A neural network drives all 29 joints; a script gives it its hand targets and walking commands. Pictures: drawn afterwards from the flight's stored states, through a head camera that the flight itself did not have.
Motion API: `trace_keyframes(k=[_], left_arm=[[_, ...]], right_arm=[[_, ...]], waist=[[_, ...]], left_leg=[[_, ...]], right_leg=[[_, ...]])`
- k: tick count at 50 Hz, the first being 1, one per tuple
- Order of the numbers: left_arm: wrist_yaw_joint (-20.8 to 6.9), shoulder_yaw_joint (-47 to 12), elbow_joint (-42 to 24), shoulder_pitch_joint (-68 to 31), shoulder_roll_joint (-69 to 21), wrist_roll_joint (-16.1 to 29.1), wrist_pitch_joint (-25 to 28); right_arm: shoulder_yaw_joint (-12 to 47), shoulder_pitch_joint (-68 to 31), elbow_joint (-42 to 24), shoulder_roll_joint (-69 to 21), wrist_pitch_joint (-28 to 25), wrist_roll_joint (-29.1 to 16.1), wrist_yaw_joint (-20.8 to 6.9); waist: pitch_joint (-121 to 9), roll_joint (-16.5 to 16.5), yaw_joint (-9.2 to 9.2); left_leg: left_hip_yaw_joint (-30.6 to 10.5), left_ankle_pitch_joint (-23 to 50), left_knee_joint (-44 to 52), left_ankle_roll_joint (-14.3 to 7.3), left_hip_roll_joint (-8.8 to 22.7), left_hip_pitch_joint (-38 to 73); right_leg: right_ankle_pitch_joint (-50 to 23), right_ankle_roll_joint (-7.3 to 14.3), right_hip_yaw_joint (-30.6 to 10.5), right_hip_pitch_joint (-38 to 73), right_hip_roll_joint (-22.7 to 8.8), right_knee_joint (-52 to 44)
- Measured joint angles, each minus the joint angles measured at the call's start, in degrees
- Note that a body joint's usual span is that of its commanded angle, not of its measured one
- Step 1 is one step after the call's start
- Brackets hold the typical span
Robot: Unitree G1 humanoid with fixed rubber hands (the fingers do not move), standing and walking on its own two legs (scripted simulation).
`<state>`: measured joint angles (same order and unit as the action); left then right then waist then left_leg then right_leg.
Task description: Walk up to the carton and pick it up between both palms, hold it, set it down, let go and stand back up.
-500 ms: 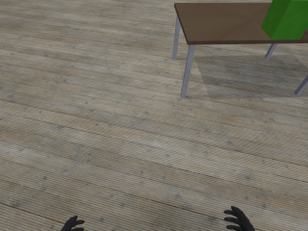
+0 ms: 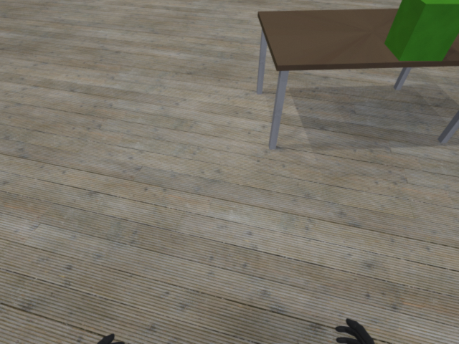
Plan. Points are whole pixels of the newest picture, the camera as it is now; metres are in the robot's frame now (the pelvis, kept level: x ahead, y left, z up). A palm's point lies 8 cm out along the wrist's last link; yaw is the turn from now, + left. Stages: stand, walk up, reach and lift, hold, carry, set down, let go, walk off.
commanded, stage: stand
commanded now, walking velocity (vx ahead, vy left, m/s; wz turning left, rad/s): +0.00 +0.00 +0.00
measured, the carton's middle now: (424, 26) +1.44 -0.96 -0.04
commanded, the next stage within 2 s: walk up in 0.32 s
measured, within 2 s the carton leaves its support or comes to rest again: neither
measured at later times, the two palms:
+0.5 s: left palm out of the picture +0.09 +0.23 -0.11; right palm out of the picture +0.09 -0.26 -0.12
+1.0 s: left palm out of the picture +0.12 +0.15 -0.11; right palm out of the picture +0.15 -0.47 -0.12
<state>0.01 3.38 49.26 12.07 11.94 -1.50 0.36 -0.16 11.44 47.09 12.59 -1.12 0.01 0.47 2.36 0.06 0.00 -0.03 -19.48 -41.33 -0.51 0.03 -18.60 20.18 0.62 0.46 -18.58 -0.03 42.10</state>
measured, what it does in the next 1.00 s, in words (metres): steps to the right: right foot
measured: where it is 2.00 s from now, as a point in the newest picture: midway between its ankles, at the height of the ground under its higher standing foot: (327, 305)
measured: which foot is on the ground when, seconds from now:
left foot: down 0.00-0.82, up 0.84-1.00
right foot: down 0.00-0.56, up 0.58-0.80, down 0.82-1.00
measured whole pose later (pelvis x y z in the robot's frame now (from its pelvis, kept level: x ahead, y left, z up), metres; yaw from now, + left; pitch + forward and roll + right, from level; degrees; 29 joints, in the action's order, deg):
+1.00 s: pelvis +0.08 -0.16 -0.01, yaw -1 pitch +0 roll +2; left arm -5.1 8.8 51.1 14.7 20.9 -4.0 0.2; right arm -3.6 15.0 52.3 20.9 -4.0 0.0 2.2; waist 1.9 -1.5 2.8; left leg -2.8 -27.1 -68.9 -0.6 2.3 -32.7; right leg 27.1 5.1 5.4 -22.0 0.8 48.9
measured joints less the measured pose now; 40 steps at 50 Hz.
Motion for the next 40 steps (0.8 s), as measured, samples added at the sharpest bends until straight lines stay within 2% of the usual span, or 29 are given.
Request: trace_keyframes(k=[26,28,29,32,40], left_arm=[[0.0,0.0,1.8,-0.1,0.0,0.0,0.5],[-1.2,0.5,1.8,-0.1,0.2,-1.2,0.5],[-1.9,0.9,1.9,-0.1,0.4,-1.7,0.3],[-3.4,2.2,1.9,-0.1,2.0,-2.6,-0.1],[-5.9,6.7,1.8,0.0,8.7,-2.7,-1.0]], right_arm=[[0.0,0.0,3.6,0.1,0.0,0.0,-0.1],[-0.1,0.3,3.8,0.5,-0.9,0.0,-0.1],[-0.4,0.7,3.9,0.8,-1.6,0.0,-0.1],[-1.2,2.1,4.0,2.2,-3.1,0.0,0.5],[-2.8,3.6,5.0,5.8,-3.7,0.0,1.1]], waist=[[0.1,0.0,0.00],[0.0,-0.1,0.00],[0.0,0.0,-0.02],[0.0,-0.3,-0.04],[-0.2,-3.7,0.12]], left_leg=[[0.0,1.9,3.6,1.0,0.0,1.7],[0.0,0.8,3.4,0.9,0.0,1.8],[0.0,0.0,3.3,0.8,0.0,1.9],[-0.1,-0.2,3.4,0.6,0.8,2.1],[0.0,-4.0,0.9,0.6,4.5,3.6]], right_leg=[[0.0,1.6,0.0,0.0,0.0,0.0],[0.9,1.7,0.0,0.0,0.0,0.3],[3.8,1.7,0.1,-0.2,0.0,1.4],[6.0,1.7,-0.5,-3.4,-0.2,8.1],[6.2,1.4,-2.4,-6.5,-4.8,10.4]])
